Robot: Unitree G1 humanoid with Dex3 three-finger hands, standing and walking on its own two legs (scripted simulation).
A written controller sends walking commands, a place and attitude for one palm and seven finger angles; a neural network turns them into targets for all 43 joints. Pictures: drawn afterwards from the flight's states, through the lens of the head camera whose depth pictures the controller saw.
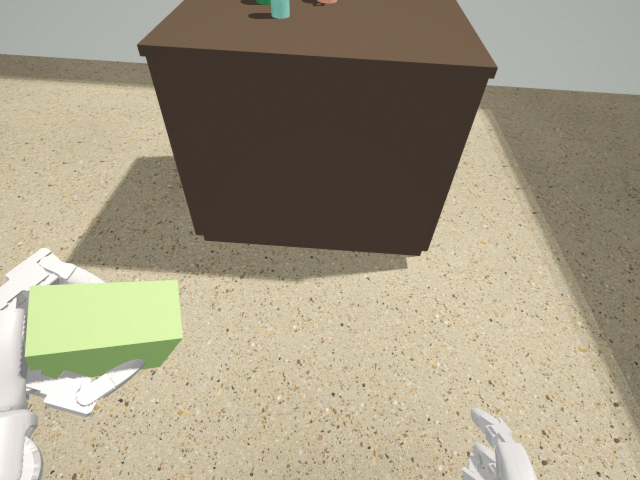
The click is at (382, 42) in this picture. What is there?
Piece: table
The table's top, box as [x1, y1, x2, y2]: [137, 0, 497, 78]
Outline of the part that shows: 137,44 140,55 488,78 493,78 497,68 455,0 337,0 334,3 321,3 316,0 289,0 290,15 287,18 283,19 272,17 270,13 270,5 259,4 255,0 184,0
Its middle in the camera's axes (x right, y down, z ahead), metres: +0.01 -0.75 +1.30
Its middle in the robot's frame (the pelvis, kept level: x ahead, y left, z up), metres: +1.48 +0.07 +0.06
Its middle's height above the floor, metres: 0.83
